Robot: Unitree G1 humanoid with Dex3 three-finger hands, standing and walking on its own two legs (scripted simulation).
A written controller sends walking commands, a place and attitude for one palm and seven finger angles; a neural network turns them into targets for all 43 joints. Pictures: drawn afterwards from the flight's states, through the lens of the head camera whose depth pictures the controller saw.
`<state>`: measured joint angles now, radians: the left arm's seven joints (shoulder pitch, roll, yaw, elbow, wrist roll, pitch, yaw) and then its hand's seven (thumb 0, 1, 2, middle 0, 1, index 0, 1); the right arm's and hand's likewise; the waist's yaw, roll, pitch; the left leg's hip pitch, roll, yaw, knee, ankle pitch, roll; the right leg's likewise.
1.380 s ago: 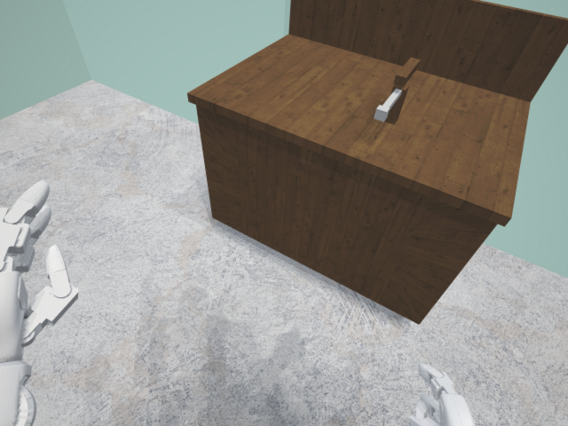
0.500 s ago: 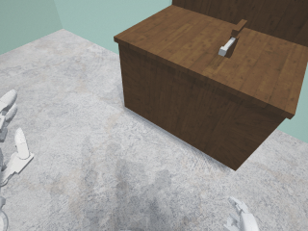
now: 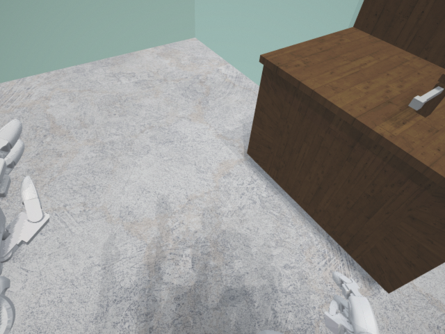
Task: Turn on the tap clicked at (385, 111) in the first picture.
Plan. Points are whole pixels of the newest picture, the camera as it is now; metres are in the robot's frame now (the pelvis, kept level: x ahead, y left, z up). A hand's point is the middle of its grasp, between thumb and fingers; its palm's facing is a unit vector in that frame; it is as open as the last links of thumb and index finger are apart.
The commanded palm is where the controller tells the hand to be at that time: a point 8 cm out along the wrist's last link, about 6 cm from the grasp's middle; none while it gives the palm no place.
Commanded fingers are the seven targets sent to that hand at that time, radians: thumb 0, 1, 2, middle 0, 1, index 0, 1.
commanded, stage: walk around to get in front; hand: left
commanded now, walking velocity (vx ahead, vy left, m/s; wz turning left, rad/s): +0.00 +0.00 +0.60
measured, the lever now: (417, 103) +0.74 -0.53 +0.04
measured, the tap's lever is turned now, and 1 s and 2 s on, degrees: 0 0 0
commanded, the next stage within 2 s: none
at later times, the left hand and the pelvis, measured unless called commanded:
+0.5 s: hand out of the picture +0.05 +0.25 +0.19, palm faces +0.65 -0.66 -0.38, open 7.4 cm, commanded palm -0.02 +0.27 +0.19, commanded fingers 0.00 0.90 0.90 -0.20 -0.30 -0.20 -0.30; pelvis -0.08 -0.04 +0.01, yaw +19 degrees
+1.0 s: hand out of the picture -0.12 +0.22 +0.18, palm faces +0.79 -0.41 -0.45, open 7.4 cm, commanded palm -0.18 +0.23 +0.19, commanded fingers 0.00 0.90 0.90 -0.20 -0.30 -0.20 -0.30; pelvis -0.15 -0.09 +0.01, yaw +35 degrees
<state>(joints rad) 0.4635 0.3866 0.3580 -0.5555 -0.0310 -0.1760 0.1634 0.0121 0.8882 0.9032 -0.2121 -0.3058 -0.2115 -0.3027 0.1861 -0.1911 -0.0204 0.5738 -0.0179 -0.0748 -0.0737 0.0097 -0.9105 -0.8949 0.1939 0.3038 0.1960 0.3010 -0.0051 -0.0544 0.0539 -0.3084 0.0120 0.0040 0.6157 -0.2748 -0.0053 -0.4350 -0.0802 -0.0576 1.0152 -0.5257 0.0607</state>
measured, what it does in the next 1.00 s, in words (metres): walks backwards, turning left: right foot, then left foot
